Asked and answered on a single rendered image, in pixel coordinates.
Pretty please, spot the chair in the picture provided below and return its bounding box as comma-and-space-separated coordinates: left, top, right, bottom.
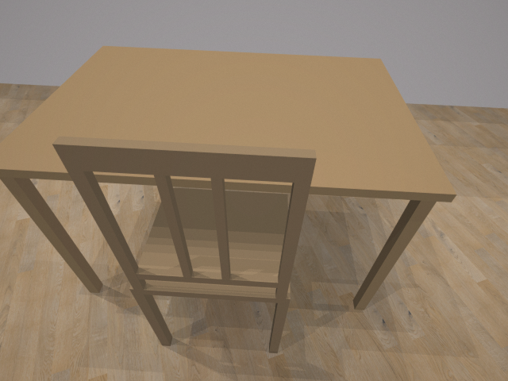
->
52, 137, 317, 353

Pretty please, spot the table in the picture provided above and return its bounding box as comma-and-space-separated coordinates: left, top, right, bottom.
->
0, 46, 456, 310

